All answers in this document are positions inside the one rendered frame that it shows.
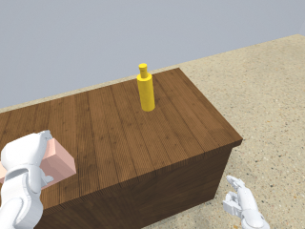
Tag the table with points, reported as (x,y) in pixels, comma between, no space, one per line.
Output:
(133,167)

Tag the robot right hand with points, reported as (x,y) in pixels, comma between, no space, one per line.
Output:
(234,203)

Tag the robot left hand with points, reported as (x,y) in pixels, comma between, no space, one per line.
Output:
(29,149)

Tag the sponge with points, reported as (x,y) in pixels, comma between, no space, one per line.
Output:
(56,163)

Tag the robot left forearm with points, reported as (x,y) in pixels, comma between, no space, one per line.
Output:
(21,207)

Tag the robot right forearm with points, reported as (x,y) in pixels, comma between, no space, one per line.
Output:
(252,219)

